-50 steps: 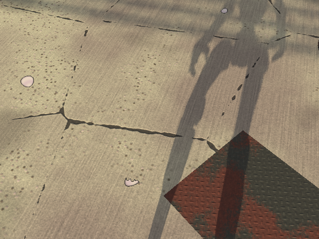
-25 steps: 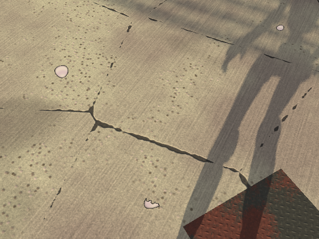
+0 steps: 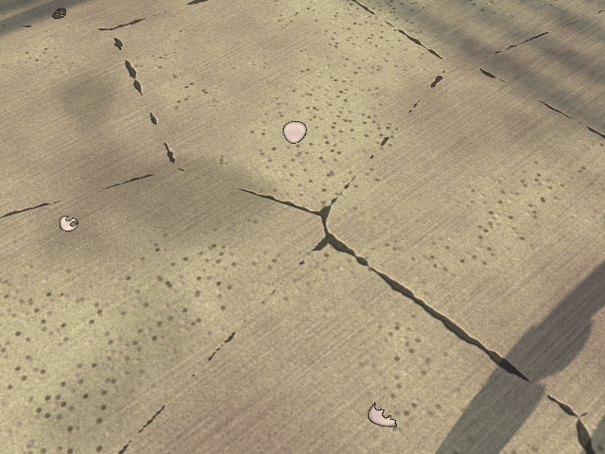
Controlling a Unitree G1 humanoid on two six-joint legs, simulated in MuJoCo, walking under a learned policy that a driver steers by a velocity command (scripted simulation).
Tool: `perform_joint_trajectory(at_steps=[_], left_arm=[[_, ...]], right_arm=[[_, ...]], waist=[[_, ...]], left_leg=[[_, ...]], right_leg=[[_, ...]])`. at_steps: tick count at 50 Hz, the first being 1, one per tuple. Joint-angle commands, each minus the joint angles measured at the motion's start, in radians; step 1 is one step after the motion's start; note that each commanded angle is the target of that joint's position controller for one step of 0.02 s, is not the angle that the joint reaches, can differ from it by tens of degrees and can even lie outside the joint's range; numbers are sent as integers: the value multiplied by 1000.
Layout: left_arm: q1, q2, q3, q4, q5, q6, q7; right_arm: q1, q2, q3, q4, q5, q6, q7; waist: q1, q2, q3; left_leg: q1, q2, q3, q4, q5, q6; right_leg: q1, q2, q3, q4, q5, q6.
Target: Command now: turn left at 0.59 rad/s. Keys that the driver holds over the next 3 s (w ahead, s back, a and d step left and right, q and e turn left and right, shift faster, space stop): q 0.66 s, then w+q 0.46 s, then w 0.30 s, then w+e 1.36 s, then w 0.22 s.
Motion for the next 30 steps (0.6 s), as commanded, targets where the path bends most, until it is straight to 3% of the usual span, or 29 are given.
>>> perform_joint_trajectory(at_steps=[1, 2, 3, 4, 5, 6, 7, 8, 9, 10, 12, 15, 21, 24, 25, 26, 27, 28, 29, 30], left_arm=[[-10, 219, 63, -51, -22, -12, -7], [-19, 210, 62, -47, -32, -13, -9], [33, 177, 54, -24, -29, -18, -14], [50, 123, 38, -36, 11, -21, -20], [-9, 85, 20, -101, 42, -25, -18], [-81, 141, 37, -111, 22, -27, -12], [-93, 159, 44, -110, -1, -23, -9], [-71, 156, 48, -91, 0, -18, -1], [-58, 166, 53, -83, 9, -12, 7], [-42, 163, 54, -81, 15, -11, 6], [-18, 140, 49, -79, 11, -16, 1], [-51, 110, 35, -93, 7, -21, -4], [-64, 123, 36, -115, -5, -37, -26], [-5, 122, 42, -107, -7, -51, -37], [22, 141, 50, -100, -1, -54, -36], [47, 209, 65, -109, 17, -50, -29], [30, 268, 76, -99, 43, -40, -30], [1, 208, 61, -127, 41, -45, -28], [-44, 157, 45, -140, 34, -45, -20], [-84, 138, 39, -149, 23, -42, -16]], right_arm=[[-10, -89, -31, -90, 1, -7, 13], [30, -88, -36, -76, -1, -7, 14], [73, -115, -49, -62, -3, -8, 6], [117, -219, -77, -68, -3, -11, -10], [111, -293, -83, -97, -28, -24, -12], [136, -240, -72, -91, -48, -47, -2], [88, -216, -60, -84, -45, -61, -2], [26, -191, -55, -85, -27, -65, -10], [-15, -164, -43, -92, -10, -61, -16], [-31, -162, -39, -97, -11, -57, -22], [-28, -161, -37, -97, -20, -53, -30], [-8, -174, -42, -90, -14, -50, -39], [-19, -195, -49, -97, -11, -36, -28], [-55, -184, -45, -105, 5, -28, -29], [-50, -165, -39, -107, 8, -27, -34], [-6, -112, -25, -109, -5, -29, -34], [15, -119, -30, -132, 3, -37, -34], [36, -204, -57, -110, -15, -44, -35], [45, -229, -72, -87, -4, -40, -32], [63, -207, -72, -62, -1, -27, -35]], waist=[[-6, -203, -104], [-32, -187, -111], [-42, -121, -128], [-34, 115, -157], [-38, 316, -174], [-111, 191, -233], [-78, 152, -173], [-45, 108, -140], [-29, 111, -120], [-15, 123, -122], [-6, 122, -143], [-26, 126, -142], [-44, 159, -129], [-2, 156, -137], [8, 132, -144], [-17, -34, -182], [-56, -313, -120], [-40, -235, -119], [-55, -169, -103], [-69, -133, -81]], left_leg=[[50, -23, 63, -186, 65, 49], [131, -42, 80, -305, 159, 79], [265, -49, 43, -402, 289, 114], [464, 141, -227, -418, 624, 187], [507, 363, -519, -382, 904, 398], [456, 360, -508, -421, 775, 458], [402, 293, -415, -433, 666, 399], [358, 231, -352, -434, 566, 337], [316, 203, -324, -438, 540, 308], [267, 180, -306, -440, 556, 303], [255, 157, -296, -441, 541, 305], [270, 145, -328, -426, 473, 302], [219, 138, -465, -397, 393, 300], [214, 97, -507, -339, 407, 256], [163, 60, -488, -300, 324, 212], [52, -23, -384, -126, 74, 151], [-157, -181, -178, 59, -262, 89], [-177, -105, -179, 299, -283, 44], [-175, -86, -173, 385, -212, 31], [-174, -75, -156, 424, -152, 12]], right_leg=[[137, -232, 138, -47, 432, -189], [107, -217, 107, 7, 398, -154], [30, -181, 53, 103, 305, -90], [-202, -85, -41, 365, -6, 7], [-461, 53, 10, 598, -448, 71], [-467, 51, 144, 737, -439, 68], [-471, 35, 167, 762, -353, 53], [-469, 24, 176, 729, -265, 49], [-453, 23, 179, 697, -209, 53], [-404, 40, 170, 700, -162, 61], [-365, 63, 164, 649, -109, 69], [-339, 78, 176, 474, -86, 76], [-201, 122, 189, 248, -118, 57], [-71, 129, 177, 9, 1, 28], [27, 83, 195, -81, 116, 6], [151, -114, 361, -112, 229, -65], [144, -293, 600, -150, 407, -239], [105, -346, 618, -152, 404, -312], [74, -288, 511, -140, 366, -278], [61, -218, 412, -131, 307, -229]])
Next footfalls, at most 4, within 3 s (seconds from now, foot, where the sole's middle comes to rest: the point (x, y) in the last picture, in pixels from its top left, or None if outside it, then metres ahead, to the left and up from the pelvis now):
0.06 left None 0.04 0.13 -0.78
0.52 right None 0.10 -0.08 -0.78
0.94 left None -0.01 0.16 -0.78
1.40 right None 0.40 0.25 -0.78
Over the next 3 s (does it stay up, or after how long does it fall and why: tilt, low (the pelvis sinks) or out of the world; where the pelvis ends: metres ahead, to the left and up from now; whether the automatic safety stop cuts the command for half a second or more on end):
stays up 0.95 0.61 -0.01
